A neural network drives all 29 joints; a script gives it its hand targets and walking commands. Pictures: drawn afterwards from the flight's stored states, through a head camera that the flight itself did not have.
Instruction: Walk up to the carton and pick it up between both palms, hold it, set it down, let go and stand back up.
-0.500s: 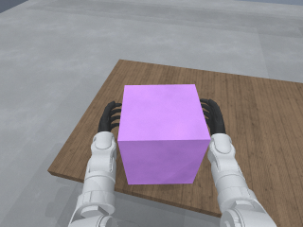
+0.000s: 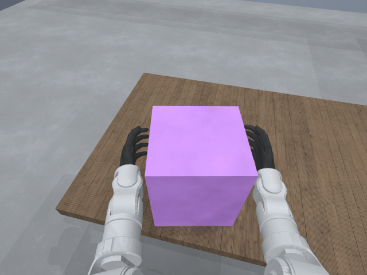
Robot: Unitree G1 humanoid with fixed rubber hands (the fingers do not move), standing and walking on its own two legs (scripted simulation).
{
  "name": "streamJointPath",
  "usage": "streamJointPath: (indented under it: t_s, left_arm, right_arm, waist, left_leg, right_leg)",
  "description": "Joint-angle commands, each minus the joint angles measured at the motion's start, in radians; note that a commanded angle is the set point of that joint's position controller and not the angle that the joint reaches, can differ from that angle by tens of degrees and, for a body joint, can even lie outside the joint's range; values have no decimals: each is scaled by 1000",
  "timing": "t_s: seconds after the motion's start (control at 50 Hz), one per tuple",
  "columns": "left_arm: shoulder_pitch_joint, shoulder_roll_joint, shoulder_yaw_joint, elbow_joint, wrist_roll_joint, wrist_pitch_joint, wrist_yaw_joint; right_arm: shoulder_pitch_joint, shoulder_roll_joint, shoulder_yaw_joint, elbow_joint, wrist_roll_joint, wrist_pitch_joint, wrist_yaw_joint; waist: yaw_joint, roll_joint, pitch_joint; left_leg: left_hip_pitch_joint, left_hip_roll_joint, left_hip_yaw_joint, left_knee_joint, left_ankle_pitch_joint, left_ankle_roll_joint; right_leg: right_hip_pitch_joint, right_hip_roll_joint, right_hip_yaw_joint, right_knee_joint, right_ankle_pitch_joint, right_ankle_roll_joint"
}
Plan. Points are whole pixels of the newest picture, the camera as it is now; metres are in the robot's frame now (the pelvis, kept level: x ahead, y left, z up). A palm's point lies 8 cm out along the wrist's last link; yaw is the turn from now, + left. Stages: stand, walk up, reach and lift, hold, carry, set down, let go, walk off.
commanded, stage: set down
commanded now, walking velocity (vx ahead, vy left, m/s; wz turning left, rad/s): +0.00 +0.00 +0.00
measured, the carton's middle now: (194, 168) +0.39 -0.04 +0.00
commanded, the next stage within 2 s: none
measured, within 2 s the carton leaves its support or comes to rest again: neither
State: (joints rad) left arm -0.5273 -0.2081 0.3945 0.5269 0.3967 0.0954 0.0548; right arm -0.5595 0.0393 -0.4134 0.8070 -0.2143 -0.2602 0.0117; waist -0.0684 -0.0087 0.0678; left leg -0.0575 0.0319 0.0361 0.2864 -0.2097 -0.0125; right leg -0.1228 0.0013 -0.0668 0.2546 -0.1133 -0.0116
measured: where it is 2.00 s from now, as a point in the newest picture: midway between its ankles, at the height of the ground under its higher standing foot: outside the picture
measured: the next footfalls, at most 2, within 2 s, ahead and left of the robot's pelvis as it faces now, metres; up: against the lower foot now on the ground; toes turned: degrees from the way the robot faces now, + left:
none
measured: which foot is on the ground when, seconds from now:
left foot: down 0.00-1.00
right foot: down 0.00-1.00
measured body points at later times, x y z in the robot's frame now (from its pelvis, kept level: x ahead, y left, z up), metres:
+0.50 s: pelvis +0.00 +0.00 +0.00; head +0.04 +0.01 +0.45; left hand +0.39 +0.11 +0.06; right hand +0.37 -0.19 +0.07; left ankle -0.03 +0.12 -0.75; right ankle +0.02 -0.11 -0.75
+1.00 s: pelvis +0.00 +0.00 -0.01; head +0.08 -0.01 +0.44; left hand +0.39 +0.11 +0.00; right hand +0.38 -0.19 -0.01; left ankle -0.03 +0.12 -0.75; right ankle +0.02 -0.11 -0.75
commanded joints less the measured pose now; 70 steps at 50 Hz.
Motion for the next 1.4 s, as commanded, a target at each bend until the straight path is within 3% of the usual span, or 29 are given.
streamJointPath:
  t_s: [0.0,0.06,0.24,0.26,0.3,0.4,0.44,0.52,0.56,0.58,0.62,0.72,0.78,0.84,0.86,0.96,1.04,1.08,1.1,1.14,1.16,1.22,1.24,1.28,1.3,1.32,1.34,1.36,1.38]
  left_arm:
    - [-285,-378,-270,33,12,0,-106]
    - [-282,-369,-262,35,13,-7,-107]
    - [-272,-395,-264,7,18,-25,-115]
    - [-254,-383,-251,26,31,-22,-119]
    - [-255,-382,-248,21,28,-27,-117]
    - [-228,-381,-239,40,31,-32,-117]
    - [-218,-379,-222,42,42,-32,-119]
    - [-240,-377,-235,27,38,-43,-116]
    - [-229,-329,-209,43,41,-42,-106]
    - [-206,-307,-196,47,36,-39,-104]
    - [-217,-272,-194,36,24,-55,-84]
    - [-198,-14,-182,49,-55,-99,4]
    - [-232,98,-232,78,-150,-130,76]
    - [-299,113,-280,120,-240,-194,120]
    - [-340,141,-314,120,-286,-235,125]
    - [-371,230,-285,139,-334,-388,160]
    - [-312,232,-258,177,-321,-398,144]
    - [-329,230,-264,174,-318,-369,132]
    - [-328,224,-263,222,-316,-339,121]
    - [-334,232,-276,194,-337,-308,107]
    - [-331,265,-250,231,-339,-288,99]
    - [-366,316,-249,88,-370,-249,97]
    - [-371,325,-241,133,-374,-241,97]
    - [-383,318,-274,98,-395,-225,100]
    - [-387,339,-277,69,-411,-219,101]
    - [-414,329,-300,41,-417,-206,108]
    - [-435,331,-314,84,-429,-195,113]
    - [-439,363,-296,39,-430,-178,117]
    - [-440,366,-304,91,-432,-147,116]
  right_arm:
    - [-311,381,289,23,-64,9,105]
    - [-317,383,304,1,-56,1,106]
    - [-262,413,286,11,-91,-3,106]
    - [-270,409,290,-3,-89,-8,105]
    - [-253,417,297,19,-82,-1,106]
    - [-224,389,260,42,-94,-8,107]
    - [-226,410,291,35,-84,-7,110]
    - [-235,380,239,50,-105,-7,110]
    - [-224,335,249,54,-95,-8,109]
    - [-210,326,248,37,-96,-13,99]
    - [-205,280,240,55,-83,-12,87]
    - [-204,19,259,102,28,-45,19]
    - [-254,-150,322,172,193,-68,-31]
    - [-365,-151,393,176,306,-89,-60]
    - [-393,-168,374,165,318,-108,-78]
    - [-489,-267,375,44,334,-206,-111]
    - [-442,-343,397,132,365,-203,-115]
    - [-460,-382,411,194,400,-185,-108]
    - [-463,-388,417,250,415,-164,-109]
    - [-465,-411,400,256,438,-142,-108]
    - [-460,-418,423,289,457,-124,-106]
    - [-482,-468,410,171,499,-103,-99]
    - [-504,-474,416,198,503,-87,-94]
    - [-535,-468,419,151,506,-66,-77]
    - [-512,-454,440,121,526,-48,-67]
    - [-539,-475,417,119,532,-31,-55]
    - [-554,-464,430,130,543,-7,-45]
    - [-558,-464,453,65,560,10,-38]
    - [-563,-482,442,90,559,40,-33]
  waist:
    - [2,-3,-242]
    - [27,-19,-241]
    - [4,-7,-252]
    - [26,0,-241]
    - [29,-1,-246]
    - [12,5,-210]
    - [40,-14,-202]
    - [9,16,-194]
    - [35,20,-205]
    - [32,-8,-198]
    - [28,7,-229]
    - [52,6,-264]
    - [73,43,-312]
    - [90,39,-475]
    - [63,35,-544]
    - [95,-5,-880]
    - [80,-40,-891]
    - [61,-13,-867]
    - [49,-27,-804]
    - [26,-46,-767]
    - [38,-80,-712]
    - [38,-87,-753]
    - [60,-94,-696]
    - [44,-92,-721]
    - [60,-83,-719]
    - [57,-33,-757]
    - [74,-18,-715]
    - [94,-22,-759]
    - [96,-26,-708]
  left_leg:
    - [-43,-32,36,-40,206,-18]
    - [-72,-31,38,-38,207,-10]
    - [-59,-33,34,-39,192,-8]
    - [-68,-34,39,-44,183,-5]
    - [-71,-35,44,-46,177,-6]
    - [-60,-24,36,-43,179,-6]
    - [-75,-31,41,-43,175,3]
    - [-43,-25,33,-41,191,-10]
    - [-37,-27,42,-40,189,-11]
    - [-65,-29,50,-38,193,-6]
    - [-70,-27,43,-36,196,-9]
    - [-86,-12,48,-11,251,-14]
    - [-136,-7,42,21,277,-34]
    - [-198,-9,29,75,289,-36]
    - [-222,-12,22,99,267,-40]
    - [-357,-28,21,182,388,-65]
    - [-387,-18,24,182,466,-87]
    - [-352,-11,18,172,488,-95]
    - [-339,-16,17,160,463,-94]
    - [-321,-14,17,145,485,-91]
    - [-320,-22,19,136,448,-77]
    - [-284,-27,18,126,453,-75]
    - [-307,-29,23,110,397,-69]
    - [-318,-30,15,108,387,-62]
    - [-312,-28,14,101,363,-54]
    - [-289,-27,15,92,333,-60]
    - [-297,-26,12,97,286,-53]
    - [-264,-34,14,104,312,-41]
    - [-289,-28,11,94,257,-40]
  right_leg:
    - [202,14,-48,19,293,24]
    - [222,12,-38,27,315,31]
    - [188,9,-43,19,274,34]
    - [196,8,-39,17,263,32]
    - [200,5,-38,22,281,31]
    - [165,12,-44,7,221,25]
    - [179,6,-34,13,247,30]
    - [136,20,-44,3,190,21]
    - [133,18,-40,4,194,22]
    - [164,16,-40,12,229,26]
    - [160,15,-31,17,245,25]
    - [174,22,-12,40,298,20]
    - [145,34,17,50,320,7]
    - [124,46,46,86,360,-5]
    - [129,41,47,100,371,-6]
    - [239,33,76,219,645,8]
    - [275,38,78,227,760,8]
    - [248,48,77,209,744,0]
    - [241,53,79,195,723,3]
    - [220,50,78,166,711,-5]
    - [231,52,85,167,692,7]
    - [241,62,87,156,674,10]
    - [223,56,90,156,634,12]
    - [205,56,82,145,592,5]
    - [202,58,89,136,520,0]
    - [171,56,86,119,434,-12]
    - [120,52,85,110,351,-16]
    - [146,51,88,116,365,-16]
    - [123,43,95,99,316,-18]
